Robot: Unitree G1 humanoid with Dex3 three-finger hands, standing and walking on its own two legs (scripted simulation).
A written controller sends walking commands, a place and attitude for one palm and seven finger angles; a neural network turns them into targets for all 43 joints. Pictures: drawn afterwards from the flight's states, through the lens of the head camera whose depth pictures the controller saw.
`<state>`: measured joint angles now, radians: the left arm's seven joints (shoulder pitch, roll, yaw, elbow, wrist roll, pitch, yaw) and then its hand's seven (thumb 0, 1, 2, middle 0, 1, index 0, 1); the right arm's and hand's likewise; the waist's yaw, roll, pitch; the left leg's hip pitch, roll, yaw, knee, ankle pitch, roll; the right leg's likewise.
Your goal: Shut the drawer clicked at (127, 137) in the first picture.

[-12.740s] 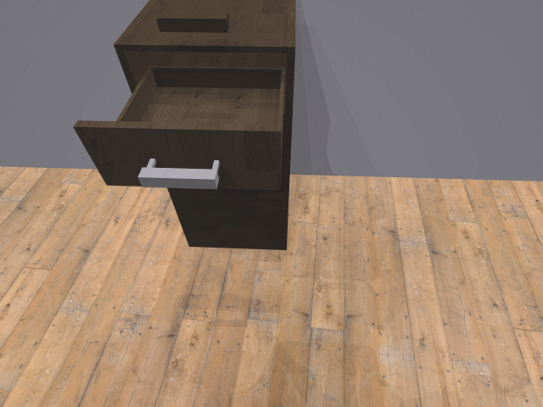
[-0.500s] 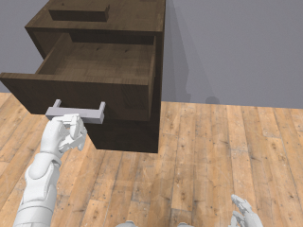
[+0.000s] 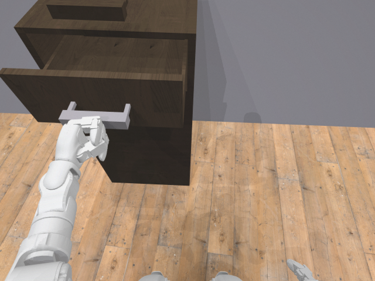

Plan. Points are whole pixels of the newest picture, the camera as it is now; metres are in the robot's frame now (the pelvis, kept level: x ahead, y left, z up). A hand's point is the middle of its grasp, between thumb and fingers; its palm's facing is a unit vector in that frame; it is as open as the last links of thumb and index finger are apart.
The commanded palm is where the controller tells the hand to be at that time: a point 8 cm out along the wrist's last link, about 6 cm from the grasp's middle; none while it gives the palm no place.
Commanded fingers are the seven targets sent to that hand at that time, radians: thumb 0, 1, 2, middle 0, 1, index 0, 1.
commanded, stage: push the drawer shut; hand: left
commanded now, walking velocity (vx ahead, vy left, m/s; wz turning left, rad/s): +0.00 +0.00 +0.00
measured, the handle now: (97, 112) +0.47 +0.21 +0.07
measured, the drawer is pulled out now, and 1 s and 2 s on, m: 0.15 0.02 0.00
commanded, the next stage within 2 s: pull the fist back off the drawer in 1.58 s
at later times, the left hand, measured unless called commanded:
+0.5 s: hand (110, 120) +0.45 +0.18 +0.07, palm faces -0.04 -1.00 -0.02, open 3.1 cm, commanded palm +0.43 +0.24 +0.07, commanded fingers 0.00 0.90 0.90 -1.40 -1.60 -1.40 -1.60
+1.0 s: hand (117, 100) +0.51 +0.17 +0.07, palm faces -0.03 -1.00 -0.01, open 3.1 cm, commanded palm +0.50 +0.22 +0.07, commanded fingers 0.00 0.90 0.90 -1.40 -1.60 -1.40 -1.60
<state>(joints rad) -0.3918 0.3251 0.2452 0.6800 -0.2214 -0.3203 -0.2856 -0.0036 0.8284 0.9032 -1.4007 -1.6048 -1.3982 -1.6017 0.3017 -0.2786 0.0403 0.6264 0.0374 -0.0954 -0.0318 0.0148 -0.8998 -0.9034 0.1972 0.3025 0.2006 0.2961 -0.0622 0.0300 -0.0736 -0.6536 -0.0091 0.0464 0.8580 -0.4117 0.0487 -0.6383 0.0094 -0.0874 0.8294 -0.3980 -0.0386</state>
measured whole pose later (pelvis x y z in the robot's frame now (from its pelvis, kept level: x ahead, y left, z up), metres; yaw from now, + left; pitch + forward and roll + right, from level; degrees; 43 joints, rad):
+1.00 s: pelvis +0.00 +0.00 -0.02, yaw -1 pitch +20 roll -3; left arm -0.91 0.50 0.37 1.18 -0.11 -0.36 -0.26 0.01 0.84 0.91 -1.40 -1.60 -1.40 -1.60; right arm 0.39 -0.29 0.05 0.65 0.00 0.01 0.00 0.01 -0.90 -0.90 0.20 0.30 0.20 0.30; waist -0.17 0.03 -0.09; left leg -0.88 0.02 0.04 0.97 -0.44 0.05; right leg -0.85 0.03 -0.09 0.90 -0.40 -0.04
